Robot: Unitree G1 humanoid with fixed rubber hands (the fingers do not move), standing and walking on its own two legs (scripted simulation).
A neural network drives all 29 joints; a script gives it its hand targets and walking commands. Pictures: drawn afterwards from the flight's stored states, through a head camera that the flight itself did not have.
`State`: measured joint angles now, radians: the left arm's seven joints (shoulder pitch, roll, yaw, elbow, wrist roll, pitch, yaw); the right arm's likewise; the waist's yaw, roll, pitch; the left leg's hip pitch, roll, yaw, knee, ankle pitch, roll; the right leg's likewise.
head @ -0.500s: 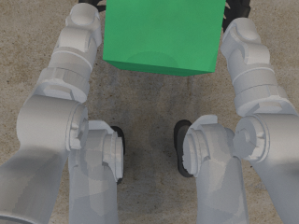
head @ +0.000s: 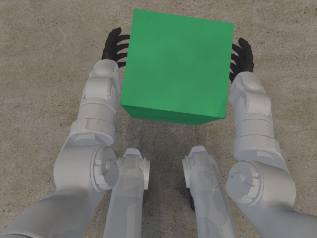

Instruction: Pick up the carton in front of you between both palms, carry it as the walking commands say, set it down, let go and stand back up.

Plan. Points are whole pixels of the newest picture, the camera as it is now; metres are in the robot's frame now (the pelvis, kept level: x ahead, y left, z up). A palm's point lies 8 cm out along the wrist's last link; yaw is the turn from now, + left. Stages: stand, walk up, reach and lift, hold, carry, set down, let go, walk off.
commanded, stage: reach and lift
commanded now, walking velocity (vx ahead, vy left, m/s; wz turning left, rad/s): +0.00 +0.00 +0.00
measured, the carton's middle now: (172, 80) +0.50 -0.02 -0.14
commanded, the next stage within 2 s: none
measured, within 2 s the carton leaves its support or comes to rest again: neither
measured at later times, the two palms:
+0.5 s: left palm (82, 47) +0.47 +0.13 +0.08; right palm (282, 54) +0.45 -0.17 +0.09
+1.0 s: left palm out of the picture +0.42 +0.14 +0.24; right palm out of the picture +0.42 -0.16 +0.24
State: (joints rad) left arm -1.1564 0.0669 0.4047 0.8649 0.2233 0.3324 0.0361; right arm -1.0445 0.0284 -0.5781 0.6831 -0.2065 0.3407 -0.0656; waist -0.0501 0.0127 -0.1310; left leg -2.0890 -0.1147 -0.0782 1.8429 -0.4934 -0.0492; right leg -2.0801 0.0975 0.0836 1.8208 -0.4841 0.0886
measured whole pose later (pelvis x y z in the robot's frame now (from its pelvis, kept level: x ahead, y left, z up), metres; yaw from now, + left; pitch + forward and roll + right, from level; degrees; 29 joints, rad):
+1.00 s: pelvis +0.10 -0.01 +0.26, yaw +0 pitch +16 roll +0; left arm -0.37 -0.12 0.29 0.57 0.19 0.33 0.04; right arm -0.36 0.14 -0.34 0.54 -0.20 0.34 -0.04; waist -0.02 0.00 -0.17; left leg -0.75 -0.07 -0.13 0.84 -0.37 -0.02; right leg -0.75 0.07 0.14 0.83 -0.35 0.03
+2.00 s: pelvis +0.11 -0.01 +0.31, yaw +0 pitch -4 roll +0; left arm -0.27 -0.15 0.24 0.32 0.28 0.65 0.00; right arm -0.28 0.16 -0.26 0.33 -0.29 0.64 0.00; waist 0.00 0.00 0.00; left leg -0.11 -0.04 -0.13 0.40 -0.21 -0.01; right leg -0.12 0.04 0.14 0.40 -0.20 0.01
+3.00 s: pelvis +0.10 -0.01 +0.31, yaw +0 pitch -7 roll +0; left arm -0.29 -0.16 0.24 0.25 0.29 0.76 -0.01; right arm -0.30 0.16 -0.26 0.26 -0.29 0.75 0.01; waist 0.00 0.00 0.02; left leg -0.04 -0.04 -0.13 0.37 -0.20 -0.01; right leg -0.05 0.04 0.13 0.37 -0.19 0.01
